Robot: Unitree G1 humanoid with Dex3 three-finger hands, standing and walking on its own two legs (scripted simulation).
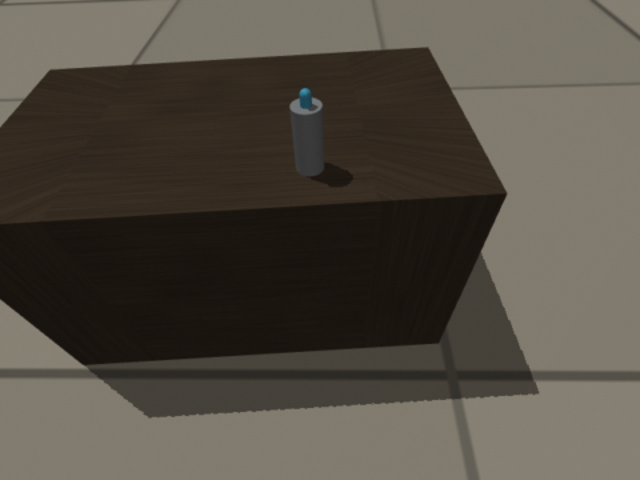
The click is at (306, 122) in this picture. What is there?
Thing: necked bottle
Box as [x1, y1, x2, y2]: [290, 88, 323, 175]
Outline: 303,88 299,93 299,97 290,104 296,169 299,173 303,175 315,175 323,169 322,104 319,100 311,97 310,91 308,89
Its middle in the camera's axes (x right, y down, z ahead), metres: -0.02 -0.23 +0.80
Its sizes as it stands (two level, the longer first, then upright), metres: 0.065 0.065 0.188
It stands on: a support 0.70 m high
